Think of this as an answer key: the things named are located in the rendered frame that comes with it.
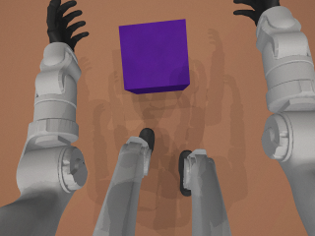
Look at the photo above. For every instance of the robot left shin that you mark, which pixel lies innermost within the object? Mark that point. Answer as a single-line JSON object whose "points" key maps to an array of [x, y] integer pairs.
{"points": [[133, 139]]}

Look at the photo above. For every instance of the robot right upper arm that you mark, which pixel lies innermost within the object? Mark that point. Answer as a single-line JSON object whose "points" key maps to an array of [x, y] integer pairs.
{"points": [[289, 138]]}

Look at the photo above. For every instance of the robot right hand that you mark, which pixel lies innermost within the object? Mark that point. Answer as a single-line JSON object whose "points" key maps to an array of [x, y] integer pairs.
{"points": [[259, 6]]}

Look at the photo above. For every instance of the robot left thigh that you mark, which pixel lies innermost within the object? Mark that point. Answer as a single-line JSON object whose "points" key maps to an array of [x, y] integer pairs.
{"points": [[118, 213]]}

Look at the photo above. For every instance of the robot left upper arm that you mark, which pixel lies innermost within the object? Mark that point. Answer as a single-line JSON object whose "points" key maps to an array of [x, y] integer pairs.
{"points": [[47, 178]]}

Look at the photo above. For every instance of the robot left forearm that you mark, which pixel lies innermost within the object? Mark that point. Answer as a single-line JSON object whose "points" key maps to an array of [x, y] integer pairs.
{"points": [[55, 100]]}

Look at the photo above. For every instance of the robot left hand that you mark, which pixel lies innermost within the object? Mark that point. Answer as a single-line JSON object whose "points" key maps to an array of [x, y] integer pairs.
{"points": [[57, 24]]}

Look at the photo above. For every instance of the carton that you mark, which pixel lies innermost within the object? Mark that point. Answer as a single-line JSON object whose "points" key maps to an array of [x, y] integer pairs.
{"points": [[155, 56]]}

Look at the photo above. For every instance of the robot right forearm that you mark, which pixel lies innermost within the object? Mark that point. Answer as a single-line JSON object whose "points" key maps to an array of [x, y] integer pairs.
{"points": [[287, 61]]}

